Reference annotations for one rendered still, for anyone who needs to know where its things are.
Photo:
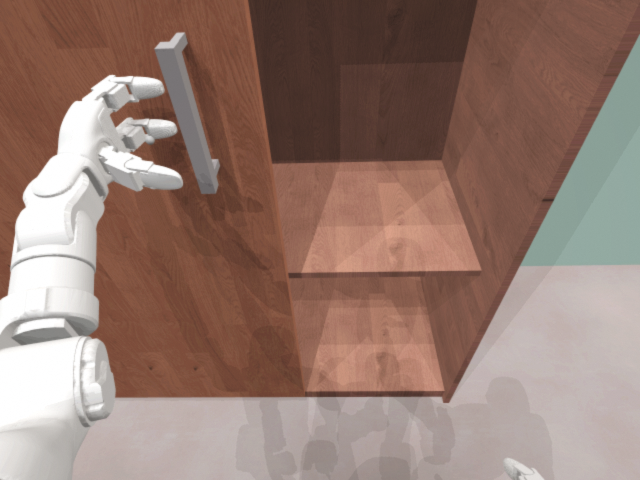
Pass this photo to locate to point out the robot left forearm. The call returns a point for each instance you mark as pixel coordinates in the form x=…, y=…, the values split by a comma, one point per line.
x=51, y=288

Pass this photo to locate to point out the robot left upper arm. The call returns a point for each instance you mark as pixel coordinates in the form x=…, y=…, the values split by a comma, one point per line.
x=50, y=394

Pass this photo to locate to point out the wardrobe door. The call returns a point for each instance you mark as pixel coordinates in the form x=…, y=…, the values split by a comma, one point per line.
x=193, y=289

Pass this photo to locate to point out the robot left hand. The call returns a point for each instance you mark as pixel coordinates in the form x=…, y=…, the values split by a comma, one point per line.
x=88, y=130

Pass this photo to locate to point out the handle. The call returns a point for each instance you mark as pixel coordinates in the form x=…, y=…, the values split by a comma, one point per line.
x=171, y=61

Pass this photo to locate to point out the robot right hand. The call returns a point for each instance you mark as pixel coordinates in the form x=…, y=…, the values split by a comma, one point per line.
x=518, y=471

